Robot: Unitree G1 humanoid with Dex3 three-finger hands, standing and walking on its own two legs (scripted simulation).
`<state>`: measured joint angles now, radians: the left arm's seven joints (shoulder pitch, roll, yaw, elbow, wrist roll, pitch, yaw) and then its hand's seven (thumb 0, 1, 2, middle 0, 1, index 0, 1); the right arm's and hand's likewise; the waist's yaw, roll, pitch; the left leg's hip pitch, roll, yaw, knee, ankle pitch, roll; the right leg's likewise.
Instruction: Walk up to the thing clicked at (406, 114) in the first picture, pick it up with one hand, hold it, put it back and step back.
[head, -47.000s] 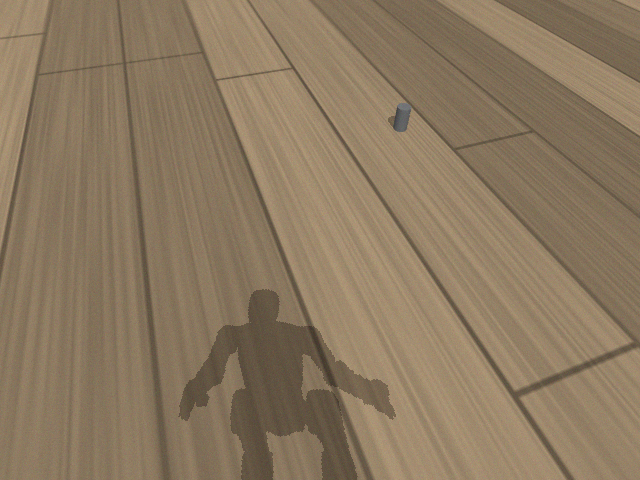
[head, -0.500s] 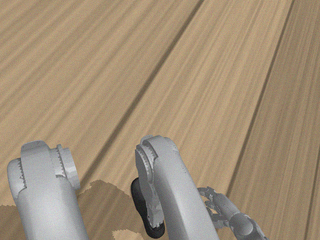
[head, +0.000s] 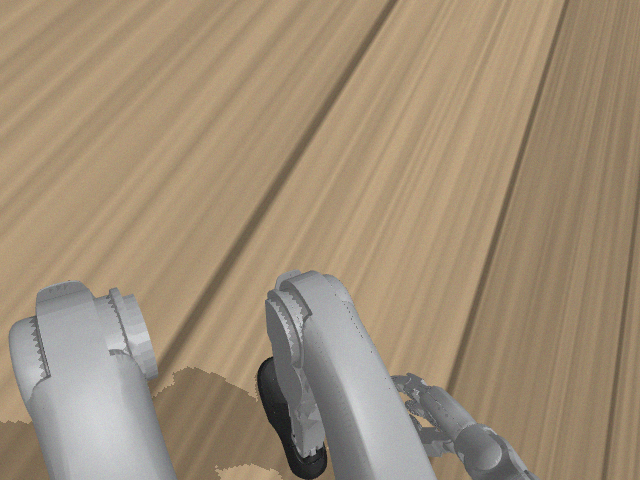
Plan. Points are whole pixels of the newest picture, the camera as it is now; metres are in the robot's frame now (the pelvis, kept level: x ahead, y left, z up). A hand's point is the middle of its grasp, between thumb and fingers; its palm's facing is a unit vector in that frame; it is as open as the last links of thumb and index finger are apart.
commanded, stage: rest palm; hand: left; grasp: from above
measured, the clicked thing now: out of the picture +0.35 +0.45 -0.24
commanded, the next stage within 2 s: close in 1.54 s
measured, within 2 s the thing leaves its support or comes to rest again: neither
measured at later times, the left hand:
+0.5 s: hand out of the picture +0.34 +0.45 -0.20, palm faces -0.38 -0.24 -0.89, open 12.3 cm
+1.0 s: hand out of the picture +0.34 +0.45 -0.20, palm faces -0.38 -0.23 -0.90, open 13.7 cm
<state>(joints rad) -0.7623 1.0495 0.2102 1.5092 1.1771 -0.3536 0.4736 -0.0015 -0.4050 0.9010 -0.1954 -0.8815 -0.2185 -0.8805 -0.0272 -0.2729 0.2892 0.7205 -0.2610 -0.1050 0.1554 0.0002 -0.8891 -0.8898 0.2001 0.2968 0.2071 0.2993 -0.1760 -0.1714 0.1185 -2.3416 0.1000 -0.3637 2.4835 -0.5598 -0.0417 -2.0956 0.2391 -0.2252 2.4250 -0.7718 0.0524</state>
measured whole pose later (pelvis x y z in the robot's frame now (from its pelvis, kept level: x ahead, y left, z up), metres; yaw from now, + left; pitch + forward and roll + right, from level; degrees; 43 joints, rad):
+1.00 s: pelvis +0.00 +0.00 -0.01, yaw -1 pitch +20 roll -13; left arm -0.77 1.13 0.21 1.57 1.17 -0.40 0.48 0.00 -0.43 0.85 -0.22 -0.85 -0.21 -0.85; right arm -0.07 -0.29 0.34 0.69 -0.28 -0.09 0.13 0.00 -0.89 -0.89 0.20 0.30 0.21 0.30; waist -0.18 -0.19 0.14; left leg -2.34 0.10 -0.38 2.51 -0.56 -0.04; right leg -2.11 0.25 -0.23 2.45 -0.76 0.06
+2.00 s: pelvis +0.00 +0.00 -0.01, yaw -1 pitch +20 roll -13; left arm -0.74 1.09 0.19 1.50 1.14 -0.38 0.46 0.00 -0.21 0.74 -0.41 -0.80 -0.33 -0.78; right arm -0.07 -0.28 0.33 0.68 -0.27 -0.07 0.13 0.00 -0.90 -0.89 0.20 0.30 0.21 0.30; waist -0.16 -0.18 0.13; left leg -2.34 0.10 -0.37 2.51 -0.56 -0.04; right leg -2.11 0.25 -0.23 2.44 -0.76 0.06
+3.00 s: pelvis +0.00 +0.00 +0.00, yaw +1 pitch +22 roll -12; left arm -0.63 0.92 0.20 1.15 1.13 -0.28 0.34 0.00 0.01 0.59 -0.61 -0.72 -0.63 -0.70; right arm 0.00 -0.28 0.20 0.70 -0.19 -0.04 0.12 0.00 -0.92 -0.90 0.20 0.30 0.21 0.30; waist -0.10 -0.11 0.05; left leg -2.34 0.09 -0.33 2.46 -0.55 -0.04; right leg -2.10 0.22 -0.21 2.42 -0.77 0.04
